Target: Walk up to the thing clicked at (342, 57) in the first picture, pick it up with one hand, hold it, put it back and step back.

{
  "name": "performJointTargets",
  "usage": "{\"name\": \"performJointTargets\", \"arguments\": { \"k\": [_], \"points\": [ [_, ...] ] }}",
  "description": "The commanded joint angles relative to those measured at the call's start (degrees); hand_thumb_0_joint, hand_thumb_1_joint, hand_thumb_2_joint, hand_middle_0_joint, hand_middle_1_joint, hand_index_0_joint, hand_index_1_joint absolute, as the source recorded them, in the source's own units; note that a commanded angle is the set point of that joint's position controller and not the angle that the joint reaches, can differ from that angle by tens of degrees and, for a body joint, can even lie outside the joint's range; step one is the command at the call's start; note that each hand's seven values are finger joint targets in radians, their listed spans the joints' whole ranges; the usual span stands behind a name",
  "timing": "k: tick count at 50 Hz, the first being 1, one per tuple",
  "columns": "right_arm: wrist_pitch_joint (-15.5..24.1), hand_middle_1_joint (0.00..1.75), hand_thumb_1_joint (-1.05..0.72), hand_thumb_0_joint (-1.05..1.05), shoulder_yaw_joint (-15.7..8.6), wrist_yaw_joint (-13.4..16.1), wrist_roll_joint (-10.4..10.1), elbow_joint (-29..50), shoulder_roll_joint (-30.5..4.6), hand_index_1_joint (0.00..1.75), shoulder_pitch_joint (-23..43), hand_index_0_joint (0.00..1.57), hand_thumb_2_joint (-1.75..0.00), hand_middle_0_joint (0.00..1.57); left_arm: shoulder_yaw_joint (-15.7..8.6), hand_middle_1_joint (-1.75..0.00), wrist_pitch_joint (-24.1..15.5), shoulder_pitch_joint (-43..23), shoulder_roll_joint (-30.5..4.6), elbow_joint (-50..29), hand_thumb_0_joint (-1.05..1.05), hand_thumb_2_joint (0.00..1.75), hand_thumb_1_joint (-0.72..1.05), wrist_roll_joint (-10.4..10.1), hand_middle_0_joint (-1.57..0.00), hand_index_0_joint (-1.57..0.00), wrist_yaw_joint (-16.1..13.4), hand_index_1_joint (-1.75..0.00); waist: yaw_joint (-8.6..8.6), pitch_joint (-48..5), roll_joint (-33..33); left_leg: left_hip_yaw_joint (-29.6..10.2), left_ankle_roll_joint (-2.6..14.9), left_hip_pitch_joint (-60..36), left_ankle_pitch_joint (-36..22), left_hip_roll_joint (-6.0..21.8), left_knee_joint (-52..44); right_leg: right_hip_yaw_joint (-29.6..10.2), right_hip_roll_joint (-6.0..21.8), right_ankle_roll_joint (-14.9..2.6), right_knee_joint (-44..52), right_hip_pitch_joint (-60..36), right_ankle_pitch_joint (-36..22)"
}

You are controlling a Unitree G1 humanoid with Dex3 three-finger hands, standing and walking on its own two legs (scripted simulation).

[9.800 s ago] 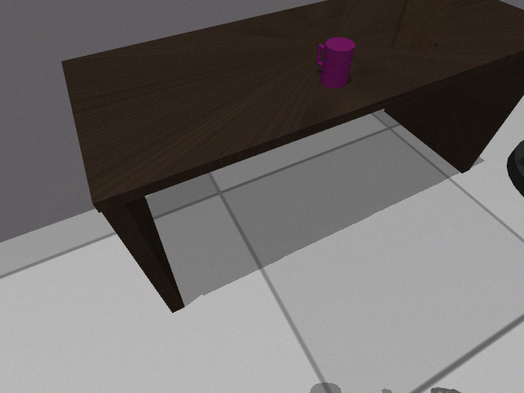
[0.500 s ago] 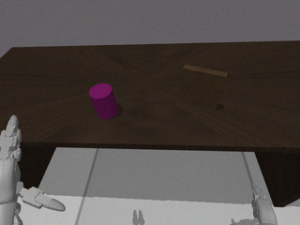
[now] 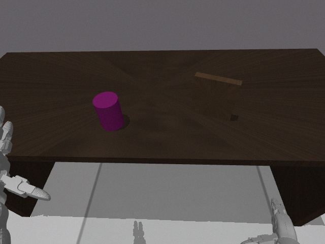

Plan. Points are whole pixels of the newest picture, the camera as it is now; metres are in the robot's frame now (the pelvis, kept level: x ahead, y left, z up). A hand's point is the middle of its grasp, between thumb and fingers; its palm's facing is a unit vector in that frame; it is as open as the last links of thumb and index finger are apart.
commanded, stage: go down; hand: left
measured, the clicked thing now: (109, 108) +0.52 +0.21 +0.02
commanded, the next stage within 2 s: none
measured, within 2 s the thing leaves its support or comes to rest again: neither
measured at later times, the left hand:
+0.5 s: hand (17, 141) +0.29 +0.35 +0.14, palm faces +0.20 -0.98 -0.08, open 17.5 cm
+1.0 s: hand (9, 127) +0.32 +0.38 +0.15, palm faces +0.17 -0.98 +0.01, open 17.6 cm
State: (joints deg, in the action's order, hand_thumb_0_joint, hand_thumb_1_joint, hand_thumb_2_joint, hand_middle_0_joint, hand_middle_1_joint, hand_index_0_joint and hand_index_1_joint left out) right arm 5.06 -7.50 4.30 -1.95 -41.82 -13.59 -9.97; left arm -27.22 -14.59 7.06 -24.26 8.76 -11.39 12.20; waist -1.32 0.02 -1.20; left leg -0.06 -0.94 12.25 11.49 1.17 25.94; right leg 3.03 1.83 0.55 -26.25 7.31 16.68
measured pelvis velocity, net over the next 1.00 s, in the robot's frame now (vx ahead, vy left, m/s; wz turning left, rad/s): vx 0.01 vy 0.01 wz -0.01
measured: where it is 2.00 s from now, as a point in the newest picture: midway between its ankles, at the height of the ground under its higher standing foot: outside the picture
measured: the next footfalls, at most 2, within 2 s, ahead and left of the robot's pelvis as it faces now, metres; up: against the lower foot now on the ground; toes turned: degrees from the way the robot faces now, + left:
none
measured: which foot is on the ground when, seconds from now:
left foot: down 0.00-1.00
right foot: down 0.00-1.00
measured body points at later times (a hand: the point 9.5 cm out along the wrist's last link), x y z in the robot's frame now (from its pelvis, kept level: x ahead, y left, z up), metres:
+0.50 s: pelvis +0.01 +0.01 +0.00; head +0.00 +0.01 +0.45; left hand +0.27 +0.40 +0.14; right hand +0.16 -0.26 -0.09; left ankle +0.03 +0.13 -0.74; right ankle -0.03 -0.12 -0.74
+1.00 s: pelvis +0.01 +0.01 +0.00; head +0.01 +0.02 +0.45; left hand +0.31 +0.43 +0.15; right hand +0.15 -0.26 -0.09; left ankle +0.03 +0.13 -0.74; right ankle -0.03 -0.12 -0.74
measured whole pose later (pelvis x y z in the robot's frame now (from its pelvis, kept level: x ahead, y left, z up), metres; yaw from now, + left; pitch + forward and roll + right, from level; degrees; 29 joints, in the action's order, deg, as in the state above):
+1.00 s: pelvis +0.01 +0.01 +0.00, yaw -1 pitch +4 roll -1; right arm 10.7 -0.7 11.0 -1.4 -46.9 -14.0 -9.6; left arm -36.2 -2.5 -20.4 -39.8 45.6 -15.9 34.5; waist 0.3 -4.2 0.4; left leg 0.7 0.0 18.5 11.4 1.1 26.3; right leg 2.3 1.9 1.4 -24.4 12.8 15.1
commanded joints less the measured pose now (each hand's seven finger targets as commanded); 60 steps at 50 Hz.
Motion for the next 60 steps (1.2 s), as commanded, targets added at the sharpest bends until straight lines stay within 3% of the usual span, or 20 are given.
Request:
{"name": "performJointTargets", "arguments": {
  "k": [1,5,6,11,13,14,17,19,23,26,33,35,38,39,42,48,49,51,54,60],
  "points": [
    [2.82,0.05,0.54,0.00,0.04,1.39,-0.74,5.08,-6.59,0.05,4.60,0.05,-0.05,0.05,-10.91,-0.06,-0.98,-16.91,-21.54,-4.92,0.00,0.07,-0.60,-4.75,-0.06,-0.05,5.16,-0.07,-0.53,-8.95,-3.62,1.67,1.96,-5.38,-10.44,-1.85,-2.30,-0.60,-0.53,-0.40,4.93,1.94,-13.93],
    [3.69,0.05,0.53,0.00,1.34,1.98,-0.88,6.92,-7.50,0.05,8.66,0.05,-0.05,0.05,-10.42,-0.06,2.06,-20.54,-22.06,2.16,0.00,0.06,-0.60,-6.68,-0.05,-0.04,10.23,-0.07,-0.35,-10.02,-1.98,1.16,2.06,-5.40,-11.94,-1.49,-2.51,-0.32,-0.94,-0.65,4.73,2.21,-14.87],
    [4.01,0.05,0.53,0.00,-0.10,2.24,-0.88,7.44,-9.86,0.05,9.75,0.05,-0.05,0.05,-11.06,-0.05,2.51,-20.54,-23.39,3.34,0.00,0.06,-0.58,-6.89,-0.05,-0.04,11.26,-0.06,-0.51,-10.31,-2.11,1.04,1.97,-5.63,-11.77,-1.40,-2.67,-0.23,-1.08,-0.82,4.73,2.23,-14.34],
    [4.75,0.05,0.53,0.00,0.86,2.82,-0.54,5.69,-9.39,0.05,5.59,0.05,-0.06,0.05,-10.44,-0.04,4.76,-25.20,-23.99,6.32,0.00,0.06,-0.54,-7.12,-0.04,-0.03,14.99,-0.05,0.03,-10.98,-3.11,0.44,1.62,-6.59,-13.25,-0.87,-2.99,0.13,-1.76,-1.18,4.34,3.62,-14.47],
    [5.15,0.05,0.53,0.00,0.92,3.00,-0.35,5.95,-9.27,0.05,7.10,0.05,-0.05,0.05,-10.16,-0.03,5.16,-25.88,-23.80,4.94,0.00,0.06,-0.54,-6.89,-0.05,-0.03,15.24,-0.05,-0.76,-12.05,-4.38,0.55,1.54,-6.83,-13.31,-1.05,-2.94,0.05,-1.64,-1.35,4.38,3.75,-14.29],
    [5.35,0.05,0.53,0.00,-0.17,3.35,-0.18,6.46,-10.95,0.05,5.84,0.05,-0.06,0.05,-12.77,-0.03,4.78,-27.93,-27.36,3.69,0.00,0.06,-0.54,-6.98,-0.05,-0.03,15.14,-0.05,-0.66,-12.90,-4.53,0.66,1.57,-7.24,-13.07,-1.03,-2.78,0.21,-1.70,-1.19,4.52,3.40,-14.11],
    [5.61,0.05,0.53,0.00,1.81,3.24,-0.22,5.68,-7.95,0.05,3.63,0.05,-0.06,0.05,-11.04,-0.04,5.28,-27.78,-24.69,5.18,0.00,0.06,-0.55,-6.78,-0.05,-0.04,15.57,-0.05,-0.26,-11.42,-4.11,0.84,1.68,-6.78,-12.45,-1.08,-2.68,0.11,-1.72,-1.11,4.61,4.48,-13.70],
    [5.89,0.05,0.53,0.00,0.38,3.73,-0.02,5.52,-10.08,0.05,4.24,0.05,-0.06,0.05,-12.27,-0.03,5.37,-28.89,-26.74,4.62,0.00,0.06,-0.55,-6.69,-0.05,-0.04,15.28,-0.05,-0.56,-13.57,-5.93,0.39,1.21,-7.97,-13.89,-0.66,-2.65,0.49,-1.88,-1.41,4.25,4.99,-13.72],
    [6.40,0.05,0.54,0.00,1.55,3.92,0.16,4.49,-8.40,0.05,3.88,0.05,-0.05,0.05,-11.99,-0.04,5.44,-31.79,-27.14,3.22,0.00,0.08,-0.54,-6.67,-0.04,-0.03,15.62,-0.06,-0.29,-12.65,-7.00,0.59,1.42,-7.29,-14.23,-0.81,-2.30,0.26,-1.67,-1.17,4.53,4.78,-14.75],
    [6.71,0.05,0.53,0.00,1.99,4.61,0.10,4.17,-8.49,0.05,6.04,0.05,-0.06,0.05,-11.99,-0.04,6.73,-30.56,-27.52,9.25,0.00,0.07,-0.56,-6.91,-0.05,-0.04,16.36,-0.05,-0.36,-11.91,-4.74,0.69,1.88,-5.99,-11.02,-1.14,-2.54,0.08,-1.43,-0.96,5.22,5.00,-12.63],
    [7.39,0.05,0.54,0.00,2.78,6.17,0.02,2.10,-8.99,0.05,6.45,0.05,-0.05,0.05,-11.68,-0.04,8.63,-38.38,-30.90,16.24,0.00,0.06,-0.59,-7.49,-0.05,-0.04,19.72,-0.05,0.98,-13.65,-4.59,0.25,2.13,-7.19,-10.55,-1.25,-2.49,0.17,-1.51,-0.88,5.42,6.92,-12.56],
    [7.91,0.05,0.54,0.00,1.40,6.80,0.23,3.65,-11.81,0.05,7.44,0.05,-0.05,0.05,-12.38,-0.05,9.04,-40.82,-33.20,18.31,0.00,0.07,-0.60,-7.58,-0.05,-0.05,20.80,-0.06,1.50,-15.37,-3.93,-0.11,2.10,-8.33,-11.94,-1.12,-2.24,0.29,-1.66,-0.77,5.22,6.90,-13.86],
    [7.92,0.05,0.55,0.00,4.47,6.90,0.27,1.75,-7.84,0.05,5.53,0.05,-0.05,0.05,-11.81,-0.04,9.68,-41.24,-33.69,21.55,0.00,0.08,-0.58,-6.93,-0.04,-0.04,21.88,-0.05,0.92,-13.69,-3.90,0.39,2.45,-6.50,-10.85,-1.79,-2.14,0.21,-1.41,-0.59,5.69,7.56,-13.17],
    [8.15,0.05,0.54,0.00,2.82,7.25,0.37,2.96,-9.82,0.05,6.01,0.05,-0.05,0.05,-12.14,-0.04,9.81,-40.52,-34.58,23.00,0.00,0.07,-0.59,-6.74,-0.04,-0.04,21.95,-0.05,1.13,-14.29,-3.24,0.50,2.54,-6.62,-10.99,-1.91,-1.95,0.01,-1.29,-0.45,5.69,7.64,-13.53],
    [8.38,0.05,0.55,0.00,4.66,7.18,0.60,2.18,-8.37,0.05,5.53,0.05,-0.05,0.05,-12.21,-0.04,9.13,-43.87,-36.09,22.69,0.00,0.07,-0.57,-6.60,-0.04,-0.04,22.21,-0.04,0.97,-14.20,-4.91,0.49,2.35,-6.40,-10.64,-1.80,-2.01,0.19,-1.49,-0.66,5.59,8.47,-12.87],
    [9.01,0.05,0.55,0.00,4.67,7.43,0.69,2.82,-9.06,0.05,6.36,0.05,-0.05,0.05,-13.21,-0.04,8.04,-46.08,-38.63,24.61,0.00,0.07,-0.59,-6.25,-0.05,-0.04,22.19,-0.05,0.48,-16.95,-5.65,-0.09,2.07,-6.52,-11.56,-1.34,-1.37,0.32,-1.78,-0.87,5.12,8.40,-12.89],
    [9.08,0.05,0.54,0.00,3.32,7.62,0.67,3.16,-10.63,0.05,7.35,0.05,-0.05,0.05,-12.87,-0.04,8.13,-46.37,-38.93,25.76,0.00,0.06,-0.59,-6.00,-0.05,-0.04,21.98,-0.05,1.05,-16.78,-6.04,-0.13,1.91,-6.84,-11.66,-1.23,-1.44,0.29,-1.83,-1.04,4.92,9.14,-12.94],
    [9.11,0.05,0.55,0.00,5.17,7.42,0.76,2.65,-8.71,0.05,7.30,0.05,-0.05,0.05,-12.50,-0.04,7.75,-48.29,-39.06,24.95,0.00,0.06,-0.59,-5.81,-0.05,-0.04,22.25,-0.05,0.80,-17.45,-6.63,-0.29,1.95,-7.17,-12.46,-1.15,-1.11,0.33,-1.88,-1.01,4.97,9.23,-13.30],
    [9.43,0.05,0.54,0.00,3.57,7.80,0.81,2.78,-10.81,0.05,8.02,0.05,-0.05,0.05,-12.79,-0.04,7.51,-48.19,-40.41,26.60,0.00,0.06,-0.59,-5.48,-0.05,-0.05,22.23,-0.05,1.24,-18.20,-6.48,-0.43,1.82,-7.16,-12.55,-1.09,-0.80,0.33,-1.98,-1.04,4.80,9.52,-13.34],
    [9.53,0.05,0.54,0.00,4.10,7.73,0.77,1.28,-9.43,0.05,6.46,0.05,-0.05,0.05,-13.55,-0.04,7.07,-49.27,-41.96,28.28,0.00,0.05,-0.60,-5.48,-0.05,-0.05,22.56,-0.05,1.63,-18.83,-6.70,-0.25,2.13,-7.03,-13.01,-1.19,0.03,0.13,-1.89,-0.79,4.93,9.94,-14.10]
  ]
}}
